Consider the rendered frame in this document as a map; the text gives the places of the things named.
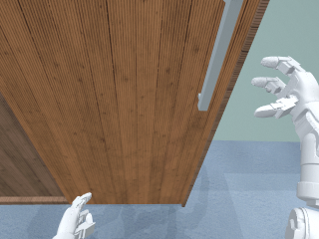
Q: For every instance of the wardrobe door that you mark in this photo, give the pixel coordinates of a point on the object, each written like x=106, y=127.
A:
x=23, y=173
x=107, y=90

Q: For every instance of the robot right forearm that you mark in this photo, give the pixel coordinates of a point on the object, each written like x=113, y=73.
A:
x=306, y=121

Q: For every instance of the right robot upper arm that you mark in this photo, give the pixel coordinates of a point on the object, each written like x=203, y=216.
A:
x=303, y=223

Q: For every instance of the right robot hand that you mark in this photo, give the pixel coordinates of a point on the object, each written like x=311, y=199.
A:
x=302, y=88

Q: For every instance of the left robot hand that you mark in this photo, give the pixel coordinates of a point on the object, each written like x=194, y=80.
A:
x=73, y=218

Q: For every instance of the handle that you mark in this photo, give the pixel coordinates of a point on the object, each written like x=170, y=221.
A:
x=225, y=30

